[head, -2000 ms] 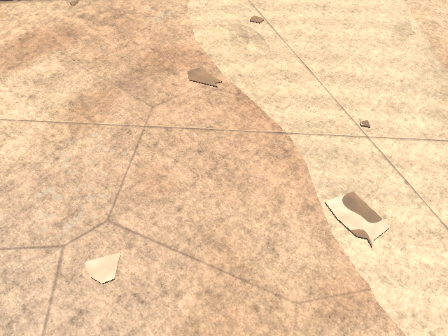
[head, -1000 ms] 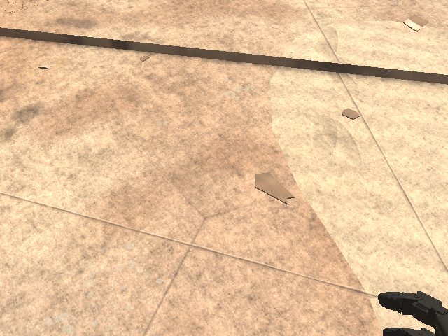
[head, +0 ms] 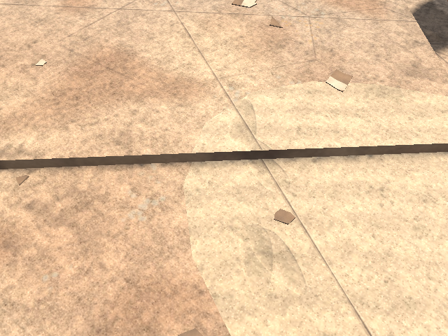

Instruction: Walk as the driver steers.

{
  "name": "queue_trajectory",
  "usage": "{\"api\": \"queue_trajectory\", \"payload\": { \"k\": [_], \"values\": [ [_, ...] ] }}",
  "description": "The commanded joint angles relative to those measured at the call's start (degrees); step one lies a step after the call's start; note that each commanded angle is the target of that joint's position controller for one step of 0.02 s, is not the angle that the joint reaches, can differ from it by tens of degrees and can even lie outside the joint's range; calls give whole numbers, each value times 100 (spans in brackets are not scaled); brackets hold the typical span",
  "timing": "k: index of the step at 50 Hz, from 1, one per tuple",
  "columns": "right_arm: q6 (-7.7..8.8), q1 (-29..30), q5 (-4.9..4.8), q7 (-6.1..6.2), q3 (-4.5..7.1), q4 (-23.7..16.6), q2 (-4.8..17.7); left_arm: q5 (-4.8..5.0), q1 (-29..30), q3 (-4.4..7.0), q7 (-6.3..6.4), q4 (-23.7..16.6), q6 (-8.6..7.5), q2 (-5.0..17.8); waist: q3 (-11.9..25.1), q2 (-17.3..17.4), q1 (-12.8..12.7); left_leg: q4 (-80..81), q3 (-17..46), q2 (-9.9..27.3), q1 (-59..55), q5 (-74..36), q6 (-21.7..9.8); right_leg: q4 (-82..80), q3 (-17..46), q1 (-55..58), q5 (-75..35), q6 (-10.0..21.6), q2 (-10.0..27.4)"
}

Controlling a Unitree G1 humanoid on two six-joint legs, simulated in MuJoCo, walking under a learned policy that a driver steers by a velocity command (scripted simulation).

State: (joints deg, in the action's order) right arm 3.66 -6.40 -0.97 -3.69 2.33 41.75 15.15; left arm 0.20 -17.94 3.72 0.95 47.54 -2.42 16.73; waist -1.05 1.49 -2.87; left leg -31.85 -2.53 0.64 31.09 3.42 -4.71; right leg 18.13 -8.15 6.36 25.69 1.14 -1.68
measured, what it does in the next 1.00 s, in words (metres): walks ahead, turning left: left foot, then right foot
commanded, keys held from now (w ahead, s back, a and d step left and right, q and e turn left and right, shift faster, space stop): w+q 0.28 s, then w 0.66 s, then w+e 0.06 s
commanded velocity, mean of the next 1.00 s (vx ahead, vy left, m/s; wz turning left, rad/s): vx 0.50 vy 0.00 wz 0.26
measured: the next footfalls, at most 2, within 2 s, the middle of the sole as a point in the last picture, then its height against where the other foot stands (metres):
left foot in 0.02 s outside the picture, level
right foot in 0.48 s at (273, 333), level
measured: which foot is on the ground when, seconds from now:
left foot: up 0.00-0.00, down 0.02-0.50, up 0.52-0.98, down 1.00-1.00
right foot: down 0.00-0.00, up 0.02-0.46, down 0.48-1.00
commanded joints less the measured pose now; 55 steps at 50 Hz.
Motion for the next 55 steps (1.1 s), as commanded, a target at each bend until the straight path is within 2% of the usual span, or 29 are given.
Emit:
{"api": "queue_trajectory", "payload": {
  "k": [1,2,3,4,5,6,7,10,12,15,19,21,23,24,25,26,27,29,30,33,38,45,47,49,50,51,52,53,55],
  "values": [
    [3,-1763,0,123,544,-85,1411,-43,182,164,151,-449,7,906,1305,-97,1153,203,799,189,-3032,68,-681,3590,-16,-1427,-5565,189,1148],
    [32,-1841,-47,150,625,-90,1869,-195,-502,-101,9,-668,-163,80,1887,1355,548,558,4011,1659,-5155,883,-1870,5659,388,-4121,28,-222,-174],
    [47,-2015,-49,163,491,-137,1353,-19,-17,-51,-105,-651,-393,518,2356,849,979,1245,4942,1795,-5622,1523,-1952,6319,1483,-4892,694,-150,-188],
    [56,-1781,-6,197,431,-160,1131,194,532,7,-178,-856,-535,774,1534,587,1059,1382,4071,1629,-5094,1324,-1635,6188,1545,-5326,205,-28,153],
    [58,-1421,-2,215,403,-244,1045,155,763,-27,-166,-936,-611,718,1036,2,857,1419,3463,1405,-4261,866,-1444,5689,1475,-5196,-233,19,406],
    [48,-1068,3,223,358,-327,907,1,878,9,-131,-938,-620,733,609,-259,631,1520,3006,1204,-3429,192,-1339,5138,1402,-4904,-442,-35,555],
    [46,-882,71,249,307,-421,807,-65,789,49,-121,-945,-568,765,493,-144,425,1658,2735,1064,-2886,-308,-1336,4903,1417,-4500,-574,-93,654],
    [32,-733,43,316,334,-500,904,-111,564,19,-98,-957,-385,571,281,25,191,1896,2239,865,-1994,-950,-1366,4068,1224,-4131,-709,-381,698],
    [16,-807,16,387,393,-472,1086,-129,920,-55,-75,-1072,-335,401,142,79,281,1948,1858,627,-1552,-942,-1220,3208,1084,-3956,-1392,-537,598],
    [-49,-1036,-21,450,403,-383,1109,-87,1508,-115,-114,-1173,-367,276,147,259,571,1834,1562,328,-1325,-378,-882,1878,1008,-3425,-2814,-596,324],
    [-77,-1471,-37,440,353,-161,981,-7,1862,-63,-211,-1266,-455,437,155,366,768,1468,1960,657,-1980,160,-725,1204,1154,-3323,-3086,-408,296],
    [-91,-1479,-3,436,358,-122,999,-9,1781,1,-236,-1277,-495,568,119,464,669,1184,2222,859,-2339,58,-641,1061,1158,-3270,-2632,-209,304],
    [-115,-1368,22,421,335,-139,930,-35,1184,102,-208,-1126,-528,709,275,524,310,579,2183,703,-2426,-749,-472,772,964,-2494,-2321,65,200],
    [-103,-1334,59,406,246,-197,715,-102,504,184,-179,-1028,-556,919,843,330,-18,-453,1901,413,-2157,-886,-291,898,1338,-1419,-2384,362,635],
    [-45,-1860,34,414,136,-288,414,-174,-268,317,-166,-917,-541,1413,1727,-745,-66,-2352,1255,-297,-608,295,114,896,3136,598,-1961,1135,1745],
    [7,-2134,-42,420,93,-271,405,-25,-755,352,-231,-635,-459,1364,1981,-2016,-106,-3713,1060,-612,743,2896,336,58,5203,1267,-466,1654,2429],
    [29,-1707,-100,409,198,-288,883,77,-551,219,-239,-684,-440,940,1237,-1257,-210,-4207,1343,-302,1338,2723,297,-168,5079,812,500,1453,2320],
    [48,-794,9,388,200,-503,891,-39,49,102,-220,-760,-364,658,229,-487,-100,-3905,935,144,1349,1892,269,-357,3673,-535,-348,1185,1851],
    [51,-735,70,379,221,-513,830,-73,220,53,-216,-760,-369,534,99,-525,48,-3538,905,342,1133,1604,275,-468,3290,-931,-922,1139,1663],
    [12,-941,52,346,175,-434,550,-34,268,28,-213,-679,-397,500,147,-764,244,-2940,703,474,668,1310,376,-741,2568,-1374,-1946,1164,1375],
    [58,-116,90,322,62,-625,319,42,33,105,-145,-448,-344,802,18,-566,32,-1203,497,492,627,35,552,-979,1776,-1375,-2732,1124,1243],
    [161,870,-13,158,64,-921,386,124,-550,131,-109,-42,-183,941,-239,-589,-224,136,384,233,304,-378,385,-689,1633,-753,-2859,922,1503],
    [188,733,3,131,108,-910,509,121,-508,166,-81,11,-125,1033,-146,-649,-53,325,325,146,-25,-7,226,-372,1630,-489,-3458,811,1594],
    [208,-383,59,196,303,-605,858,115,-399,130,-65,6,-87,983,546,-541,587,620,163,-49,-1870,-51,-42,947,1395,-850,-4771,585,1220],
    [198,-1441,146,269,428,-418,1250,1,-305,11,-64,-154,-113,715,1399,-136,1038,332,1007,813,-3636,-268,-385,2493,1202,-1923,-3701,377,910],
    [134,-1825,166,279,532,-305,1701,8,-1041,-196,-85,-242,-215,52,2198,1381,789,686,3439,2248,-5602,712,-1205,4572,867,-4196,-180,-21,-15],
    [105,-1939,122,291,406,-295,1171,127,-807,-79,-99,-134,-289,547,2207,1075,1010,1198,4142,2287,-5373,1567,-1178,5359,1580,-4791,718,-17,98],
    [115,-1587,107,309,323,-286,968,249,-289,36,-114,-305,-320,882,1310,745,978,1364,3297,2097,-4658,1554,-930,5524,1580,-5121,268,20,354],
    [155,-901,140,288,227,-274,663,143,156,48,-85,-392,-277,760,481,349,637,1760,2161,1669,-3261,775,-746,5074,1389,-4816,-516,-23,746]
  ]
}}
